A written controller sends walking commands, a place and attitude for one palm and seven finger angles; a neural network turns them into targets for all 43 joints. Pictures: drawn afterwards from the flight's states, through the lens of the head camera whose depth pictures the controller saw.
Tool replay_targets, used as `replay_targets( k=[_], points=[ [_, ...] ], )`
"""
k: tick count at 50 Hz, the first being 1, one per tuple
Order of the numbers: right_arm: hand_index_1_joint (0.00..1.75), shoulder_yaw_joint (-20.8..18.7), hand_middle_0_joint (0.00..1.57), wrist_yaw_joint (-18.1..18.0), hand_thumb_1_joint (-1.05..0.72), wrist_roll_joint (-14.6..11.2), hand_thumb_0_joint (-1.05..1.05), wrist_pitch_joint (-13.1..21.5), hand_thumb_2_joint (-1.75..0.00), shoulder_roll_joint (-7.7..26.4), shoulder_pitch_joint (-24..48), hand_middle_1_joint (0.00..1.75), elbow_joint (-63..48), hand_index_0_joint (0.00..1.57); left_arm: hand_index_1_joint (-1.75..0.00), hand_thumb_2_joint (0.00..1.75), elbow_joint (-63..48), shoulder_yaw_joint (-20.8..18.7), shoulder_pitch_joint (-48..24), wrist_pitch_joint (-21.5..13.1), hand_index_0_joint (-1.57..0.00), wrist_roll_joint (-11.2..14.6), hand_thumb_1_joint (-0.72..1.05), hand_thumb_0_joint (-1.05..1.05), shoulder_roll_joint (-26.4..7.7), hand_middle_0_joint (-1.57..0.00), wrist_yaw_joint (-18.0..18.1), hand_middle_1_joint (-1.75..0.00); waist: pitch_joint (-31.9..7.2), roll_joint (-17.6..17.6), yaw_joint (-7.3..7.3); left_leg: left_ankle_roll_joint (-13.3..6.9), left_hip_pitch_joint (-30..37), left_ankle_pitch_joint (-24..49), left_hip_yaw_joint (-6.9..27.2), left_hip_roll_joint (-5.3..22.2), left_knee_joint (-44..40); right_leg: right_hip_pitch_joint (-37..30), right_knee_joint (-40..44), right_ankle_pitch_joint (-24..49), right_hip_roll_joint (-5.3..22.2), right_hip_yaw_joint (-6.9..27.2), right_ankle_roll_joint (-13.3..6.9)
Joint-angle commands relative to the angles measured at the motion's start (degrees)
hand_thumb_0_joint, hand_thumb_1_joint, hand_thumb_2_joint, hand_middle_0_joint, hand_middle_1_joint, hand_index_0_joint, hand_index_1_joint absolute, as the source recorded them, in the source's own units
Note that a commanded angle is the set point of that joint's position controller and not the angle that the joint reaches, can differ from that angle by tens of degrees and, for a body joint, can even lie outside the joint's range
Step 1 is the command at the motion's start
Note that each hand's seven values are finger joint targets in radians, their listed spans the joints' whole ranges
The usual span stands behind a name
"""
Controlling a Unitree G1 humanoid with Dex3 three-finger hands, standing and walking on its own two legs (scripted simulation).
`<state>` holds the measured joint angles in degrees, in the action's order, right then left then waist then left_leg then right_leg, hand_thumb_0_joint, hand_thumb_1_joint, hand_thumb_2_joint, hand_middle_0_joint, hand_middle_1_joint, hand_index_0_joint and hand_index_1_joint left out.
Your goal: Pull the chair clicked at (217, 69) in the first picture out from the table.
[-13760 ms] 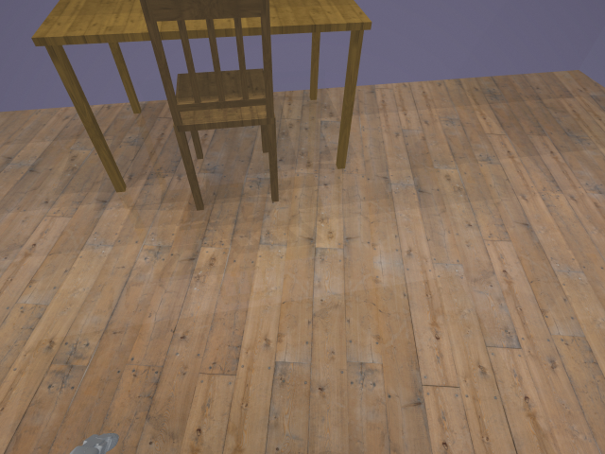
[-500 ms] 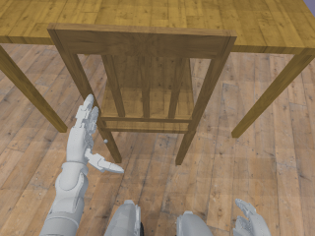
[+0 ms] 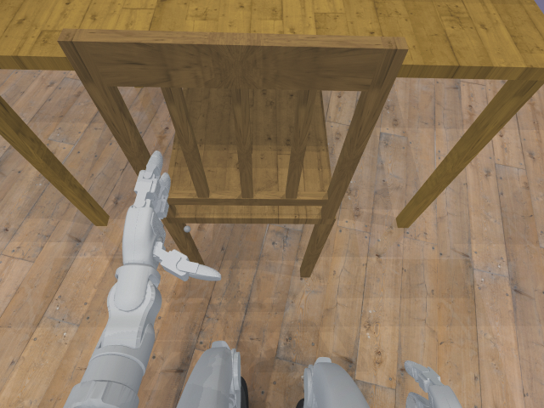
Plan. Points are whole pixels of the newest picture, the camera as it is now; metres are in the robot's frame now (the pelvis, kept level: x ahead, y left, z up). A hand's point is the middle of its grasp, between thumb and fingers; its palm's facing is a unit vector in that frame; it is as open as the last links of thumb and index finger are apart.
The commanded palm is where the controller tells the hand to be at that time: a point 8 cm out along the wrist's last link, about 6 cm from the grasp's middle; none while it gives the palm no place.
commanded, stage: aim the fingers beside a spindle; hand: left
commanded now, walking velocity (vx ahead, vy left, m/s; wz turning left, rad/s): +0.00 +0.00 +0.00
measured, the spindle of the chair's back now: (244, 151) +0.50 +0.06 +0.02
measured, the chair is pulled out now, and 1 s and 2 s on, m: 0.00 0.00 0.00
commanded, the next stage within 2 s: push the fingers through the gap in 0.30 s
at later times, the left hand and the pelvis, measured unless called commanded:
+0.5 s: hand (191, 227) +0.37 +0.13 +0.01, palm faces +0.01 -1.00 -0.03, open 17.0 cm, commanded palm +0.35 +0.18 +0.02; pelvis +0.00 +0.00 +0.00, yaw +0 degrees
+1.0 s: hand (192, 197) +0.41 +0.13 +0.02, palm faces +0.02 -1.00 -0.03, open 17.0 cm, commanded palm +0.39 +0.18 +0.02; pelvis +0.00 +0.00 +0.00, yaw +0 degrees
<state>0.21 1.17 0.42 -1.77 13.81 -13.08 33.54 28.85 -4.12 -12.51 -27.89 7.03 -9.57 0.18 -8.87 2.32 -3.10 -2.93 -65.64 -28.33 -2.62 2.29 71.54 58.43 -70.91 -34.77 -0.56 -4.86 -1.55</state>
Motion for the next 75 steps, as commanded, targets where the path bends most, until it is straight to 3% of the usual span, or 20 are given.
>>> replay_targets(
  k=[1,2,5,7,10,16,20,23,31,34,35,38,42,47,52,54,61,65,66,75],
  points=[
    [0.3,-3.82,0.2,-0.55,-0.9,-0.29,0.0,2.58,-0.9,8.48,-1.48,0.3,-6.36,0.2,-0.08,0.3,-14.0,0.33,-12.48,-5.34,-0.06,-0.13,-0.5,0.0,-3.74,-0.06,-0.3,-0.08,-24.35,0.66,-0.82,1.8,26.89,18.11,6.64,-0.43,-7.7,-3.48,9.41,19.33,-0.6,2.19,-0.34],
    [0.3,-3.8,0.2,-0.53,-0.9,-0.25,0.0,2.46,-0.9,8.48,-1.53,0.3,-6.19,0.2,-0.08,0.3,-13.14,1.42,-13.27,-5.01,-0.06,-0.28,-0.5,0.0,-2.79,-0.06,-0.34,-0.08,-23.73,-0.44,-1.71,1.45,25.88,17.73,6.6,-0.57,-7.34,-3.38,9.55,19.47,-0.56,2.2,-0.13],
    [0.3,-3.63,0.2,-0.68,-0.9,-0.27,0.0,2.04,-0.9,8.62,-1.32,0.3,-5.72,0.2,-0.08,0.3,-9.46,-1.0,-14.18,-4.36,-0.06,-0.46,-0.5,0.0,-4.66,-0.06,-0.17,-0.08,-21.09,-1.95,-1.45,1.27,22.07,14.21,5.96,-0.94,-7.18,-3.43,10.01,17.5,-0.54,2.65,0.02],
    [0.3,-3.65,0.2,-0.79,-0.9,-0.25,0.0,1.94,-0.9,8.66,-1.29,0.3,-6.03,0.2,-0.08,0.3,-9.68,-3.15,-13.98,-4.63,-0.06,-0.69,-0.5,0.0,-6.79,-0.06,0.07,-0.08,-22.06,-1.36,-0.59,1.34,21.97,14.9,5.64,-1.11,-7.13,-4.68,9.67,18.28,-0.56,2.93,-0.2],
    [0.3,-3.64,0.2,-0.59,-0.9,-0.21,0.0,1.86,-0.9,8.31,-0.98,0.3,-6.89,0.2,-0.08,0.3,-12.61,-2.97,-12.48,-5.09,-0.06,-0.07,-0.5,0.0,-6.3,-0.06,-0.01,-0.08,-24.98,0.52,0.35,1.55,24.32,18.01,5.4,-1.08,-7.25,-6.35,9.31,21.24,-0.45,3.09,-0.26],
    [0.3,-3.41,0.2,-0.69,-0.9,-0.38,0.0,1.61,-0.9,8.44,-0.95,0.3,-6.39,0.2,-0.08,0.3,-9.69,-1.97,-14.07,-4.64,-0.06,-0.1,-0.5,0.0,-5.64,-0.06,-0.66,-0.08,-21.19,-1.83,-1.24,1.17,20.74,14.28,5.25,-1.14,-6.73,-5.26,10.08,18.79,-0.57,3.32,0.07],
    [0.3,-3.71,0.2,-0.68,-0.9,-0.38,0.0,2.06,-0.9,8.47,-0.8,0.3,-6.75,0.2,-0.08,0.3,-12.41,-0.23,-13.66,-5.18,-0.06,0.25,-0.5,0.0,-4.08,-0.06,-1.18,-0.08,-24.48,0.41,-0.8,1.36,24.6,16.89,5.71,-0.99,-6.81,-4.74,9.68,20.04,-0.45,2.99,-0.15],
    [0.3,-3.54,0.2,-0.8,-0.9,-0.36,0.0,1.89,-0.9,8.49,-1.19,0.3,-5.87,0.2,-0.08,0.3,-10.69,-0.29,-16.85,-4.96,-0.06,-0.27,-0.5,0.0,-4.68,-0.06,-0.84,-0.08,-22.34,-0.1,-1.8,1.29,23.61,16.44,6.03,-0.9,-6.54,-3.33,9.56,19.37,-0.53,2.75,-0.08],
    [0.3,-3.46,0.2,-0.86,-0.9,-0.04,0.0,1.85,-0.9,8.67,-1.96,0.3,-4.99,0.2,-0.08,0.3,-6.9,-4.03,-21.99,-4.83,-0.06,-0.35,-0.5,0.0,-7.51,-0.06,0.1,-0.08,-25.53,0.26,-1.41,1.38,22.88,16.48,5.56,-1.22,-6.01,-4.84,9.33,20.02,-0.61,3.27,-0.04],
    [0.3,-3.4,0.2,-0.78,-0.9,-0.19,0.0,1.53,-0.9,8.68,-2.33,0.3,-4.99,0.2,-0.08,0.3,-4.35,-4.96,-21.34,-4.22,-0.06,-0.28,-0.5,0.0,-8.24,-0.06,-0.44,-0.08,-24.93,-0.46,-1.32,1.29,21.4,16.74,5.1,-1.3,-6.03,-5.91,9.54,21.22,-0.69,3.64,0.05],
    [0.3,-3.36,0.2,-0.78,-0.9,-0.13,0.0,1.49,-0.9,8.67,-2.55,0.3,-4.88,0.2,-0.08,0.3,-4.57,-4.04,-23.16,-4.18,-0.06,-0.33,-0.5,0.0,-7.63,-0.06,-0.71,-0.08,-25.16,-0.82,-2.11,1.18,21.45,16.78,5.1,-1.2,-5.84,-5.76,9.5,21.56,-0.69,3.6,0.19],
    [0.3,-3.43,0.2,-0.68,-0.9,-0.29,0.0,1.39,-0.9,8.79,-3.21,0.3,-4.73,0.2,-0.08,0.3,-2.9,-5.79,-22.63,-4.06,-0.06,0.12,-0.5,0.0,-8.85,-0.06,-1.22,-0.08,-25.01,-0.31,-1.56,1.29,21.42,17.67,4.98,-1.23,-6.06,-6.17,9.57,22.33,-0.82,3.65,0.04],
    [0.3,-3.51,0.2,-0.64,-0.9,-0.18,0.0,1.55,-0.9,8.86,-4.04,0.3,-3.97,0.2,-0.08,0.3,-1.87,-4.72,-27.13,-4.76,-0.06,0.03,-0.5,0.0,-7.97,-0.06,-1.37,-0.08,-24.18,-0.51,-2.91,1.25,22.01,17.21,5.52,-1.05,-5.89,-4.15,9.52,20.95,-0.92,3.26,0.02],
    [0.3,-3.87,0.2,-0.27,-0.9,0.17,0.0,1.52,-0.9,9.12,-5.09,0.3,-3.1,0.2,-0.08,0.3,-0.86,-4.12,-30.92,-5.56,-0.06,-0.51,-0.5,0.0,-7.15,-0.06,-0.74,-0.08,-26.28,2.23,-3.14,1.58,25.47,19.01,6.44,-0.8,-6.01,-1.38,8.99,20.23,-0.99,2.55,-0.23],
    [0.3,-3.85,0.2,-0.2,-0.9,0.36,0.0,0.92,-0.9,9.45,-5.87,0.3,-2.36,0.2,-0.08,0.3,3.1,-7.62,-33.97,-5.8,-0.06,-1.63,-0.5,0.0,-10.54,-0.06,0.56,-0.08,-25.96,0.54,-3.23,1.51,23.55,17.52,6.41,-0.85,-5.89,-1.25,8.81,19.09,-1.16,2.7,-0.13],
    [0.3,-3.92,0.2,0.02,-0.9,0.49,0.0,0.73,-0.9,9.22,-5.95,0.3,-2.56,0.2,-0.08,0.3,3.31,-7.21,-34.97,-6.01,-0.06,-1.9,-0.5,0.0,-9.81,-0.06,0.75,-0.08,-26.83,2.28,-3.13,1.7,24.82,18.41,6.3,-0.81,-5.92,-0.8,8.78,19.53,-1.13,2.71,-0.21],
    [0.3,-3.83,0.2,0.37,-0.9,0.67,0.0,-0.1,-0.9,9.4,-7.08,0.3,-2.3,0.2,-0.08,0.3,7.37,-8.35,-38.08,-5.91,-0.06,-2.15,-0.5,0.0,-10.59,-0.06,0.75,-0.08,-26.28,0.47,-4.09,1.47,23.01,17.31,6.19,-0.79,-5.74,-1.02,9.11,19.1,-1.41,2.81,-0.01],
    [0.3,-3.81,0.2,0.37,-0.9,0.74,0.0,-0.28,-0.9,9.44,-7.61,0.3,-1.92,0.2,-0.08,0.3,8.71,-8.44,-41.07,-6.56,-0.06,-2.57,-0.5,0.0,-10.88,-0.06,0.49,-0.08,-26.97,2.18,-4.37,1.67,24.32,17.52,6.7,-0.65,-5.63,0.67,8.78,18.28,-1.41,2.65,-0.13],
    [0.3,-3.81,0.2,0.43,-0.9,0.8,0.0,-0.34,-0.9,9.37,-7.62,0.3,-1.56,0.2,-0.08,0.3,9.76,-7.65,-42.81,-6.52,-0.06,-2.57,-0.5,0.0,-9.91,-0.06,0.41,-0.08,-25.89,1.96,-5.21,1.54,23.96,16.72,6.69,-0.63,-5.48,1.5,9.14,17.6,-1.38,2.58,-0.05],
    [0.3,-3.86,0.2,0.72,-0.9,1.42,0.0,-1.28,-0.9,9.96,-9.61,0.3,-0.44,0.2,-0.08,0.3,15.58,-10.89,-48.69,-7.28,-0.06,-3.85,-0.5,0.0,-13.57,-0.06,1.08,-0.08,-27.7,1.78,-5.5,1.37,23.3,16.94,7.14,-0.73,-4.63,2.12,8.4,17.04,-1.58,2.53,-0.18]
  ],
)
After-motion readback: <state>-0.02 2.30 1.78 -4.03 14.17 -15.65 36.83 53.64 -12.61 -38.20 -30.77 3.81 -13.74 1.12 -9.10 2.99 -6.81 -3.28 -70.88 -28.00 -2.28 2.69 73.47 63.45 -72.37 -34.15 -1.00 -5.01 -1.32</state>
